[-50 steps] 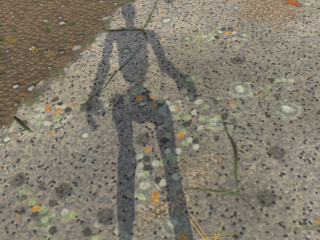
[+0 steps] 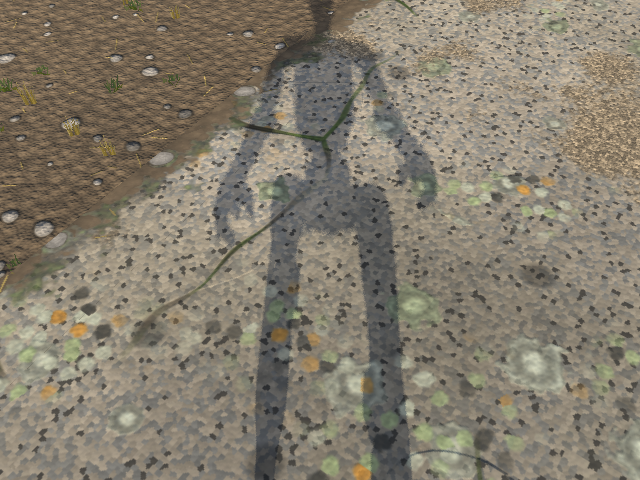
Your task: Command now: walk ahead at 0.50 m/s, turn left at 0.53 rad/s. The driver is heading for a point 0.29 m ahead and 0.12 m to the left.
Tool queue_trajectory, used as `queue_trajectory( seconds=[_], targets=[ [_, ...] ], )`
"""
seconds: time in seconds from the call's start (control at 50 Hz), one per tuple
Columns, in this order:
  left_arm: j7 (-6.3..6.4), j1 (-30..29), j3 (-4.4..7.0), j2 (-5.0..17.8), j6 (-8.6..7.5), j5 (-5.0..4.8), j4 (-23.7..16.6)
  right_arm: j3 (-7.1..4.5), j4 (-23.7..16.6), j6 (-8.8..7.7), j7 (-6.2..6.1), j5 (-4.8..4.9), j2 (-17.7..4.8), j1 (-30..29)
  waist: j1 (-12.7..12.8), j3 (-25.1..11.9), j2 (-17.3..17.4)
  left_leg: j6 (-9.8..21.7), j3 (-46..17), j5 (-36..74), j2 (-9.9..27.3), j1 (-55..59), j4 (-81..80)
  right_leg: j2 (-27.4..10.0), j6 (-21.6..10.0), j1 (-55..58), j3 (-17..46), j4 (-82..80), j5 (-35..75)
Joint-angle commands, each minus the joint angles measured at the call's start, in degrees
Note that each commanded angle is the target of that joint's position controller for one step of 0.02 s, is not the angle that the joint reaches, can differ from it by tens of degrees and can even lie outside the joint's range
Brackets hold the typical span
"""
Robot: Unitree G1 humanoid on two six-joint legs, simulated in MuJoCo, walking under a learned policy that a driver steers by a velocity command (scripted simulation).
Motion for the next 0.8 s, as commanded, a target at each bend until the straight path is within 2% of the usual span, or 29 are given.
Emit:
queue_trajectory(
  seconds=[0.02,0.1,0.12,0.14,0.16,0.18,0.2,0.22,0.24,0.26,0.28,0.3,0.32,0.34,0.36,0.4,0.44,0.48,0.52,0.56,0.6,0.62,0.64,0.66,0.68,0.7,0.72,0.74,0.8],
  targets=[
    [0.52,-5.1,1.99,8.9,-0.78,-0.33,-4.3,0.55,-3.9,-0.78,1.33,-0.09,-0.3,-2.0,-1.2,1.6,-4.5,0.4,0.9,8.3,0.9,2.7,-8.7,-15.6,-8.7,-3.1,3.9,-8.0,13.4],
    [0.58,-1.5,2.78,10.9,0.65,-1.6,-2.5,0.47,-7.2,-0.65,2.43,-0.01,-1.1,-8.3,0.7,3.3,-4.2,2.4,3.4,5.7,-0.2,1.2,-15.2,-17.7,-7.2,4.3,1.2,-5.8,15.0],
    [0.61,-1.1,2.98,11.4,1.13,-1.94,-2.2,0.3,-7.9,-0.58,2.66,-0.09,-1.6,-9.0,0.5,3.3,-4.5,3.3,4.3,3.3,-0.9,1.1,-16.0,-18.2,-6.7,6.3,0.6,-4.1,18.1],
    [0.72,-1.4,3.08,11.9,1.66,-2.14,-2.0,-0.01,-8.5,-0.58,2.79,-0.44,-2.0,-8.8,-0.5,3.0,-4.9,4.2,5.5,0.4,-2.5,3.2,-17.2,-18.2,-6.1,7.0,-0.1,-0.4,28.2],
    [0.97,-1.6,3.23,12.8,2.19,-2.35,-2.1,-0.67,-8.4,-0.56,2.79,-0.89,-3.2,-6.5,-2.3,0.7,-6.1,5.2,7.4,-2.3,-5.1,7.8,-17.7,-17.8,-5.3,7.6,-0.7,5.3,40.9],
    [1.2,-2.4,3.11,12.9,2.71,-2.59,-2.2,-1.94,-7.0,-0.64,2.62,-1.17,-5.2,0.2,-6.4,-3.5,-6.0,6.6,8.5,-0.3,-8.0,16.9,-20.5,-16.1,-3.8,6.4,-1.8,14.9,48.0],
    [1.37,-1.7,2.37,11.3,2.68,-2.45,-2.3,-3.61,-4.7,-0.56,1.8,-1.26,-8.4,8.3,-10.4,-8.4,-4.3,8.2,7.5,9.3,-9.4,30.7,-24.0,-13.2,-1.2,0.2,-3.2,26.9,44.1],
    [1.15,0.5,0.4,5.8,2.16,0.69,-4.1,-4.5,-3.9,-0.11,0.29,-1.43,-13.7,13.0,-9.3,-15.0,8.2,12.1,-8.9,33.5,3.6,48.6,-20.5,-8.4,2.4,-16.4,-3.1,46.0,3.2],
    [0.44,6.5,-1.13,3.7,1.28,0.21,-4.7,-3.92,-6.9,-0.51,0.49,-2.32,-15.9,9.1,-5.0,-27.5,14.4,25.3,-36.2,36.7,18.3,60.3,-25.6,0.4,5.2,-30.2,6.7,64.5,-29.2],
    [0.19,2.0,0.47,10.3,1.14,-1.76,-3.0,-2.57,-7.2,-0.58,1.16,-1.89,-10.5,8.7,-9.1,-28.4,1.7,22.8,-29.0,38.5,16.1,56.8,-27.5,-2.9,4.9,-30.5,14.4,66.1,-26.2],
    [0.19,-2.1,0.33,9.7,1.19,-2.97,-4.4,-1.86,-6.1,-0.95,1.39,-1.55,-8.4,6.7,-8.2,-19.5,2.1,20.4,-19.5,39.7,13.3,50.7,-27.3,-5.1,4.2,-33.7,12.9,63.2,-23.2],
    [0.92,-3.4,0.03,8.1,1.37,-2.09,-3.9,-1.42,-5.3,-1.29,1.41,-0.92,-6.6,4.2,-6.4,-13.5,-1.8,17.5,-14.8,36.7,10.0,43.1,-28.6,-7.1,4.2,-33.8,12.2,58.4,-19.7],
    [1.79,-7.0,0.06,7.9,2.11,-0.84,-4.2,-0.91,-4.7,-1.26,1.32,-0.78,-4.9,1.7,-5.7,-9.5,-2.8,14.7,-11.5,33.1,6.7,36.5,-31.9,-7.9,3.7,-30.9,11.2,54.1,-16.6],
    [1.94,-2.8,0.08,7.4,3.15,-1.26,-3.5,-0.87,-4.9,-1.48,1.08,-1.96,-5.6,0.2,-2.7,-9.8,2.2,16.6,-10.1,37.9,8.3,30.7,-33.0,-8.4,4.5,-25.0,12.5,54.5,-14.4],
    [2.15,0.2,0.04,7.1,3.97,-1.1,-2.5,-0.87,-4.9,-1.89,1.14,-2.24,-5.1,-1.8,-1.4,-9.7,2.5,17.4,-8.5,40.6,8.1,27.5,-33.8,-8.2,5.6,-22.0,12.5,52.4,-13.2],
    [2.38,0.8,0.05,6.2,4.41,-0.8,-1.6,-0.89,-3.8,-2.11,0.77,-2.41,-4.8,-3.5,-0.3,-9.9,1.2,16.3,-3.9,38.4,5.3,25.5,-34.8,-7.4,6.2,-20.0,11.6,46.0,-10.6],
    [2.59,-2.1,-0.5,4.6,4.59,-0.29,-2.2,-0.75,-2.5,-1.86,0.21,-2.07,-4.7,-3.6,-1.1,-9.9,0.9,15.4,-2.4,38.1,4.8,26.0,-34.7,-7.4,6.4,-19.7,11.6,38.2,-6.4],
    [2.45,-4.0,-0.89,3.9,4.91,-0.41,-2.3,-0.63,-1.3,-1.31,-0.26,-2.3,-4.7,-3.7,-2.0,-10.5,2.0,14.6,-1.6,32.2,4.4,25.7,-35.5,-7.2,6.3,-16.8,11.6,31.7,-1.6],
    [2.35,-6.0,-0.67,4.8,5.39,-0.61,-2.5,-0.36,0.0,-0.81,-0.33,-2.57,-4.5,-3.6,-2.9,-9.4,2.5,14.3,-2.6,23.3,4.6,25.1,-36.3,-6.7,6.1,-14.7,11.5,27.5,0.0],
    [2.22,-7.2,-0.44,5.3,5.67,-0.51,-2.7,0.07,1.3,-0.46,-0.13,-2.43,-3.9,-3.6,-3.1,-7.6,3.0,13.6,-4.3,14.9,4.9,24.5,-35.9,-6.2,5.2,-12.9,11.5,23.0,-0.7],
    [1.94,-6.2,-0.49,4.8,5.43,0.19,-2.2,0.82,2.3,-0.22,0.01,-1.64,-2.4,-4.5,-1.4,-6.2,2.1,10.6,-4.4,5.2,2.9,22.9,-33.5,-5.2,3.5,-7.1,10.6,12.6,5.4],
    [1.95,-6.4,-0.36,6.1,5.2,0.83,-2.3,1.39,3.2,-0.36,0.04,-1.84,-0.9,-2.2,-1.9,-5.7,-0.2,7.5,-4.1,-0.3,0.4,21.8,-31.8,-7.4,2.5,-3.8,13.2,8.8,13.8],
    [2.27,-7.4,0.15,9.4,5.12,0.82,-3.1,1.52,3.9,-0.62,0.14,-2.94,-0.5,1.4,-5.1,-6.0,-6.0,4.8,-2.0,-7.1,-3.5,20.0,-28.7,-11.8,0.5,-1.3,17.1,9.6,23.2],
    [2.22,-10.0,0.16,9.4,5.29,0.33,-2.4,1.59,4.8,-0.45,-0.07,-2.72,0.5,5.0,-8.1,-6.3,-12.3,3.0,0.9,-11.3,-6.4,22.3,-29.9,-12.5,-2.5,-5.4,17.7,9.9,14.8],
    [1.59,-11.3,-0.33,6.1,5.24,0.04,-2.7,1.53,5.1,0.07,-0.45,-2.83,-1.3,1.4,-5.7,-4.7,-10.4,2.1,1.5,-9.1,-6.3,25.7,-29.8,-10.2,-1.9,-10.0,17.0,8.3,5.6],
    [1.29,-11.3,-0.76,4.7,5.04,0.33,-2.4,1.07,5.0,0.64,-0.79,-2.4,-2.6,-0.9,-4.6,-3.6,-8.4,2.3,1.2,-7.7,-6.0,25.8,-29.4,-8.6,-0.5,-11.0,15.6,8.0,3.4],
    [1.12,-11.0,-0.8,5.0,4.73,0.45,-1.8,1.07,5.3,1.22,-1.13,-2.16,-2.3,-1.6,-4.3,-3.3,-8.1,2.6,0.8,-6.0,-5.5,26.1,-29.4,-7.7,0.5,-10.8,14.8,8.4,4.8],
    [0.98,-10.6,-0.82,5.1,4.31,0.27,-1.2,1.04,5.6,1.68,-1.33,-2.33,-2.5,-1.4,-4.1,-3.2,-7.8,2.7,0.3,-4.3,-5.2,26.1,-29.5,-7.4,0.8,-10.0,14.3,8.7,6.5],
    [1.21,-9.2,-0.92,5.0,3.81,-0.09,0.7,0.94,7.1,1.66,-1.45,-2.06,-2.4,-1.3,-3.6,-4.6,-6.0,2.7,0.1,0.5,-4.6,27.1,-29.5,-6.7,0.8,-7.0,13.3,10.6,12.4]
  ],
)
